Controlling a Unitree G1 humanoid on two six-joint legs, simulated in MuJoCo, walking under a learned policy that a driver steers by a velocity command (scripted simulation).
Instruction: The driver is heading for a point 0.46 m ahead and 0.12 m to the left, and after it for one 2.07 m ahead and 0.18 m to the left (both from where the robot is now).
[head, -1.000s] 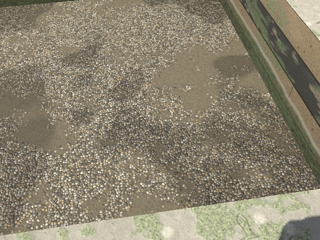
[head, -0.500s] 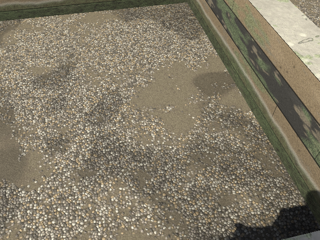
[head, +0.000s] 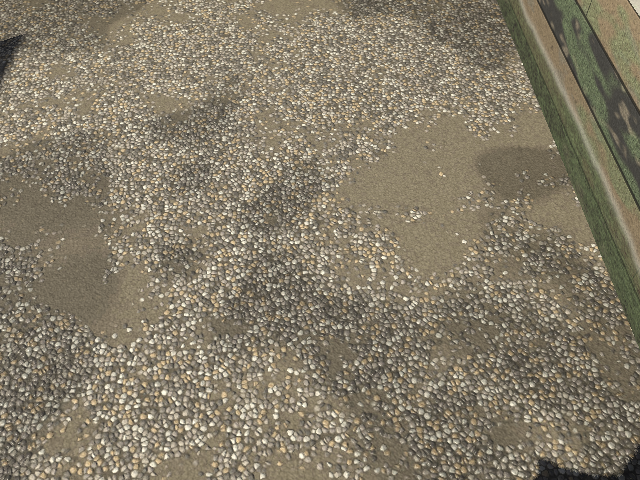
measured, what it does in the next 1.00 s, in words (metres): steps on the spot, turning left: left foot, then right foot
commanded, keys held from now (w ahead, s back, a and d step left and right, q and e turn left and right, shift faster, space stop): w+q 0.52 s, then w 0.12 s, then no key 0.36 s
